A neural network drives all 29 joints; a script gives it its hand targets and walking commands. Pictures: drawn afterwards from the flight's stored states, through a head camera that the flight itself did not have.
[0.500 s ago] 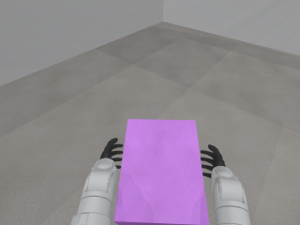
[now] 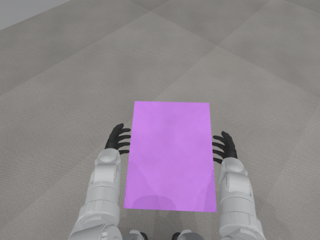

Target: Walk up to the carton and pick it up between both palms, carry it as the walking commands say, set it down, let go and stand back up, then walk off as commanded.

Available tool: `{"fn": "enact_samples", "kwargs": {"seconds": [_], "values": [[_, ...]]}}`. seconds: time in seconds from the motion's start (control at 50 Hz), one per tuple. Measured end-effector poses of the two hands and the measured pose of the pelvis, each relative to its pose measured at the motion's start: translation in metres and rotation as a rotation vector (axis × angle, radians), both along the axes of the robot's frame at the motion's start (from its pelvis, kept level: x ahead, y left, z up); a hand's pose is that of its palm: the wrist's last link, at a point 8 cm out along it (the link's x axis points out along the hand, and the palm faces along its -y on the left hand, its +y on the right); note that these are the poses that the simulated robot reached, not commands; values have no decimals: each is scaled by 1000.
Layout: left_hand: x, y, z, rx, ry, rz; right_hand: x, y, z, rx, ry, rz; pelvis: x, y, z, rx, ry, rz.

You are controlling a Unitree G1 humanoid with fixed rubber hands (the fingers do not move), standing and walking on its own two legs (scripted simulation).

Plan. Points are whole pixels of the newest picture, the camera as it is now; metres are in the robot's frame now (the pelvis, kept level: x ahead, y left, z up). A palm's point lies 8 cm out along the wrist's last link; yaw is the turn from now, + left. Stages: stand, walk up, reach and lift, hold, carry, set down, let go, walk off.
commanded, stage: set down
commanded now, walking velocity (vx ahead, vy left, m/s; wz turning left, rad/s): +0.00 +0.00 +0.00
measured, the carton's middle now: (169, 158) +0.36 -0.03 -0.12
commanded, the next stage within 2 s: none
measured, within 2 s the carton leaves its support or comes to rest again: neither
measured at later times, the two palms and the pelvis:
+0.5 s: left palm (121, 154) +0.38 +0.12 -0.12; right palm (219, 163) +0.34 -0.19 -0.12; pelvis +0.00 +0.01 -0.06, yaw -1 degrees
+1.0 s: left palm (126, 156) +0.41 +0.11 -0.21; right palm (212, 164) +0.37 -0.19 -0.21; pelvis -0.02 +0.00 -0.14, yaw -1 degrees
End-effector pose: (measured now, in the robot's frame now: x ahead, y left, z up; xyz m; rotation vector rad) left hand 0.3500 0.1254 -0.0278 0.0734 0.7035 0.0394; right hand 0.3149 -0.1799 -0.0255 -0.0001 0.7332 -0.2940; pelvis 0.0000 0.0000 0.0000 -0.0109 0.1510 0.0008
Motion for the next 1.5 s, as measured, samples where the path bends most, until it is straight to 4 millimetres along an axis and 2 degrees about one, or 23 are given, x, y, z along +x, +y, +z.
{"fn": "enact_samples", "kwargs": {"seconds": [0.16, 0.5, 1.0, 1.5], "values": [[8, -3, -40, -19, -6, 33, 6, -1, -39, 6, -11, -13, 5, 8, -14, -1, 163, -9], [31, -8, -94, -41, -21, 59, 27, -8, -94, 32, -29, -1, 1, 12, -59, 5, 372, -14], [57, -12, -177, -31, -20, 70, 55, -12, -183, 43, -22, 6, -24, -1, -141, 1, 533, -10], [77, -11, -272, -23, -22, 84, 79, -11, -275, 29, -18, 27, -40, 3, -216, -14, 623, -2]]}}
